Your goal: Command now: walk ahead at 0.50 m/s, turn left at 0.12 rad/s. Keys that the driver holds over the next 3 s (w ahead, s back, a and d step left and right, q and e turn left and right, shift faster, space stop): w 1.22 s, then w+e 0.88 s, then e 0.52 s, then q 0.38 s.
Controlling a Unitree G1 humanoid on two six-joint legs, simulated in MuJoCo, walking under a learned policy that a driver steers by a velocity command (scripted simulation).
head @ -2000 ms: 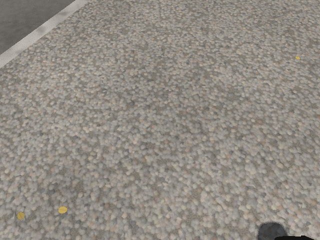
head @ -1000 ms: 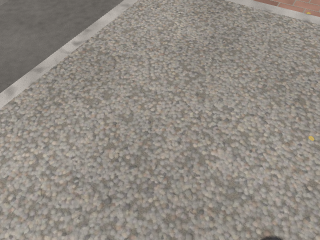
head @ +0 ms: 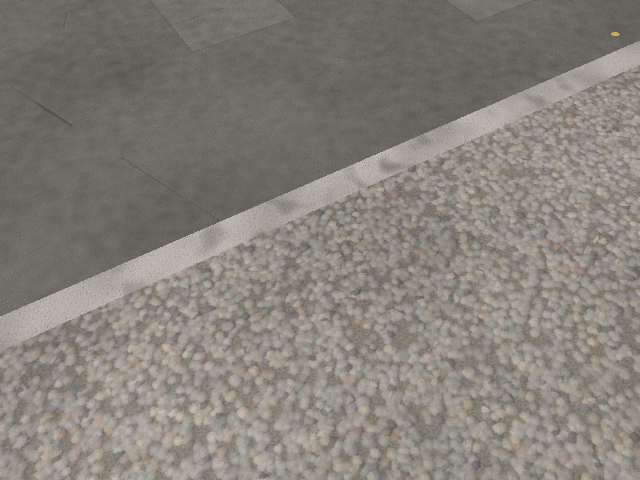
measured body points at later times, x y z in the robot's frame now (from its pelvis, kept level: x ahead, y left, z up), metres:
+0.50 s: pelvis +0.25 +0.06 +0.00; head +0.27 +0.08 +0.45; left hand +0.35 +0.32 -0.14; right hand +0.26 -0.21 -0.13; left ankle +0.23 +0.12 -0.75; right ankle +0.31 -0.09 -0.68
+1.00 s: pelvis +0.52 +0.01 +0.00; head +0.54 -0.01 +0.45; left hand +0.55 +0.27 -0.14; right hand +0.59 -0.25 -0.15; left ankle +0.53 +0.16 -0.67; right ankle +0.53 -0.06 -0.75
